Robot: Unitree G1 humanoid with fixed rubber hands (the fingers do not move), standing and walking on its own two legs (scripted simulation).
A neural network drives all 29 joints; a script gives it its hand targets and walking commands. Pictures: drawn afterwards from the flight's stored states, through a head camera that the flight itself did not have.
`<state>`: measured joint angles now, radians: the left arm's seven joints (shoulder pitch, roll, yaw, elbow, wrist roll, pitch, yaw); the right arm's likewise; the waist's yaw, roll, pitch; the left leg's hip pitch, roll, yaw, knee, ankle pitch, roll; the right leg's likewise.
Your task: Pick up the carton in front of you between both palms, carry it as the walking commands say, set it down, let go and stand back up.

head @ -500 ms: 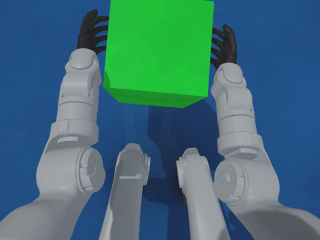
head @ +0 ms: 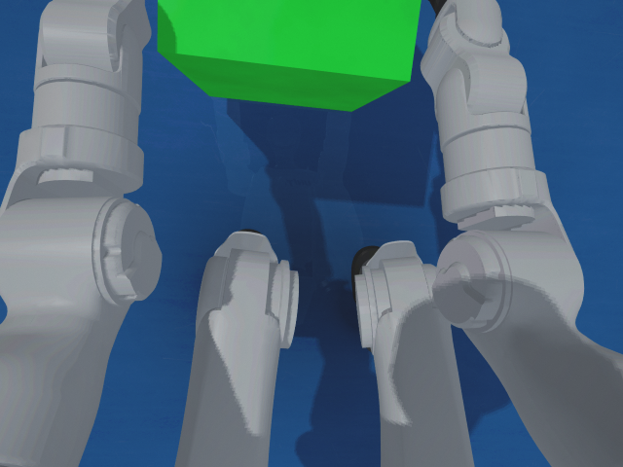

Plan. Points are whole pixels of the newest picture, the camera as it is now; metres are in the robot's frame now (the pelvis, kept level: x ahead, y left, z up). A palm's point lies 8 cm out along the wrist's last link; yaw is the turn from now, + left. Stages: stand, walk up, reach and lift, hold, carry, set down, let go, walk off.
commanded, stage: set down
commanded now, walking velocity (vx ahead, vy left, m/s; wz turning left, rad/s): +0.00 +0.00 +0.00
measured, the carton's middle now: out of the picture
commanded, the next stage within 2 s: none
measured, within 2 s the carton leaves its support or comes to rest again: rests again in 0.36 s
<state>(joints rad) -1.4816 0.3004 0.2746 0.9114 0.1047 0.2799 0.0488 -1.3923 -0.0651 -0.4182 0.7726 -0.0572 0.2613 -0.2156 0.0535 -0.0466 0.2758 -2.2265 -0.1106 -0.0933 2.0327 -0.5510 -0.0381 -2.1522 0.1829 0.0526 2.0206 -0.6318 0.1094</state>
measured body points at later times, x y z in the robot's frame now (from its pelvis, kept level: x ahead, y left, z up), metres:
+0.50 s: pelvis +0.00 +0.00 -0.04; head +0.37 +0.04 +0.20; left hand +0.56 +0.24 -0.20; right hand +0.57 -0.07 -0.20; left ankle +0.10 +0.12 -0.39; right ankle +0.09 -0.13 -0.39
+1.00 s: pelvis -0.01 +0.00 -0.04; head +0.37 +0.04 +0.17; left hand +0.56 +0.24 -0.22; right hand +0.57 -0.08 -0.22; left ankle +0.10 +0.12 -0.39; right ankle +0.09 -0.13 -0.39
